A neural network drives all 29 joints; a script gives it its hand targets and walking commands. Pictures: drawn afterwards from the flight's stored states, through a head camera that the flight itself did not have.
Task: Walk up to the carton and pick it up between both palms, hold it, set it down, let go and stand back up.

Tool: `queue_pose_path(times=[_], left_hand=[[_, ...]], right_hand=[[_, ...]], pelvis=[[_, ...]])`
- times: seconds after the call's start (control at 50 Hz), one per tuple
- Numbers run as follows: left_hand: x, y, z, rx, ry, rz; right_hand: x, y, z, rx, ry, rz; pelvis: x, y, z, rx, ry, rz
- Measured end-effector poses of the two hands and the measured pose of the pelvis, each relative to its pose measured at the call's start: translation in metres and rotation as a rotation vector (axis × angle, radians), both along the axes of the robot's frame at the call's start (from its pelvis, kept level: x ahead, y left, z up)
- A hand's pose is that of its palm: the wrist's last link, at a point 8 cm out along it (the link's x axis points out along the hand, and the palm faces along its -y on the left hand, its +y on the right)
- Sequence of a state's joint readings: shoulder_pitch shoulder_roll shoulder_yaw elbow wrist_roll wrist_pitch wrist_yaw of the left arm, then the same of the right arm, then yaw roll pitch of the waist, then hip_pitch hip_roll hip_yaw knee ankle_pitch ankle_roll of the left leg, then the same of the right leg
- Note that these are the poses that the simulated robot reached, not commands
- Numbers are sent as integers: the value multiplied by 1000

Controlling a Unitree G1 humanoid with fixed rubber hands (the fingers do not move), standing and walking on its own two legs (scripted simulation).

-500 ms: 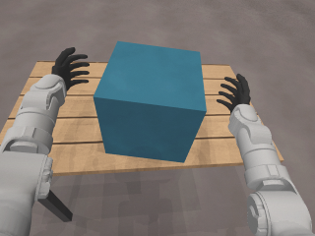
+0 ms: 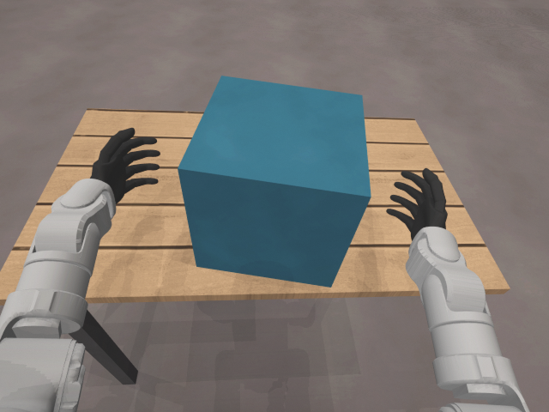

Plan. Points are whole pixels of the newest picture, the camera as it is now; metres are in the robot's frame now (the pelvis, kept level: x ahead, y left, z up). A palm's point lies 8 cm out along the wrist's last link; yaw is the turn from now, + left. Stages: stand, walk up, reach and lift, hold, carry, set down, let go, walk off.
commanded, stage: set down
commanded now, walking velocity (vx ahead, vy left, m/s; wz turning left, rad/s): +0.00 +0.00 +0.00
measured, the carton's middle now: (277, 183) +0.47 -0.01 +0.05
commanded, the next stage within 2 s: none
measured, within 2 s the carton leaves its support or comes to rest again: neither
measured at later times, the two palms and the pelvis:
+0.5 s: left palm (90, 252) +0.31 +0.25 +0.07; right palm (420, 278) +0.27 -0.20 +0.07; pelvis +0.02 +0.00 +0.00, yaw -1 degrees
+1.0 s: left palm (69, 330) +0.22 +0.26 +0.03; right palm (415, 326) +0.22 -0.19 +0.03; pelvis +0.04 +0.00 +0.00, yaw +1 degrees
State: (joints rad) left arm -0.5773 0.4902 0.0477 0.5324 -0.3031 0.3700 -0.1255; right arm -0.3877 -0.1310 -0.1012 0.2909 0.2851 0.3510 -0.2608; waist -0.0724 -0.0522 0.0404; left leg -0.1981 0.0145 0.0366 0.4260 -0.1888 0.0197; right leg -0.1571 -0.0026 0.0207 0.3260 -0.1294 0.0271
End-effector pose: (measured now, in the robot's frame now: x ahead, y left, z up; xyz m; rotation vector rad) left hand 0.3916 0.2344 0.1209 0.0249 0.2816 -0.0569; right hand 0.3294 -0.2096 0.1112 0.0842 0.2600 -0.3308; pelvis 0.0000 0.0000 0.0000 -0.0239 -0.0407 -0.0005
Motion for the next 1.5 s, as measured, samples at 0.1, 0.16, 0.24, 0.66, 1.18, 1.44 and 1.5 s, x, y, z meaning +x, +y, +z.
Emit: queue_pose_path(times=[0.1,0.16,0.24,0.66,1.18,1.44,1.5], left_hand=[[-13,5,-13,2,16,3],[-22,7,-19,3,17,6],[-35,11,-28,7,21,8],[-108,23,-67,23,32,24],[-184,29,-111,41,118,60],[-183,13,-127,53,184,75],[-184,10,-131,58,203,82]], right_hand=[[-10,1,-10,-2,16,2],[-17,2,-15,-4,18,5],[-26,4,-23,-7,28,7],[-76,14,-54,-17,87,13],[-113,17,-101,-35,192,30],[-116,4,-117,-56,225,69],[-118,0,-121,-62,240,80]], pelvis=[[3,-1,0,1,-7,-2],[5,-1,0,1,-10,-3],[9,-1,1,0,-13,-4],[25,-3,1,1,-36,-7],[39,-1,-1,-2,-50,15],[39,-7,0,5,-63,6],[39,-9,1,7,-64,4]])
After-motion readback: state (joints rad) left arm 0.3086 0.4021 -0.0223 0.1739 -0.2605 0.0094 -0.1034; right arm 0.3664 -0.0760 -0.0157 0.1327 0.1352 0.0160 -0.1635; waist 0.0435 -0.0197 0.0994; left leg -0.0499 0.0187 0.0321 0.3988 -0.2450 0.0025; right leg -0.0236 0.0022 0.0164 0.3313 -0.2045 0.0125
